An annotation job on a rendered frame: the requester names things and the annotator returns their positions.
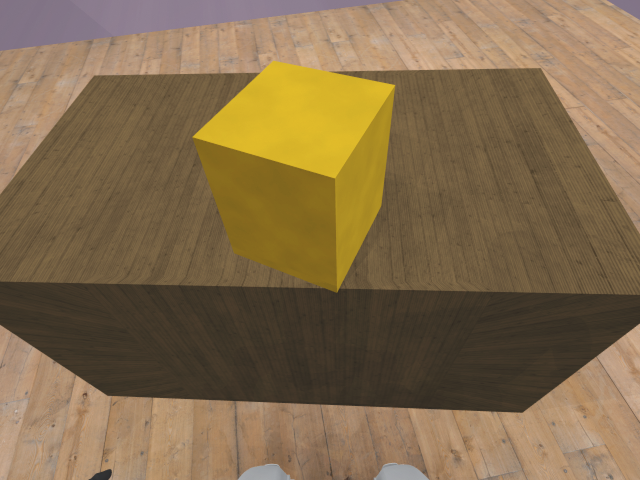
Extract pedestal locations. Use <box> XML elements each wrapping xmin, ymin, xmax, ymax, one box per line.
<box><xmin>0</xmin><ymin>68</ymin><xmax>640</xmax><ymax>413</ymax></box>

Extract carton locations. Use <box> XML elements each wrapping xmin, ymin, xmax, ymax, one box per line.
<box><xmin>192</xmin><ymin>61</ymin><xmax>395</xmax><ymax>293</ymax></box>

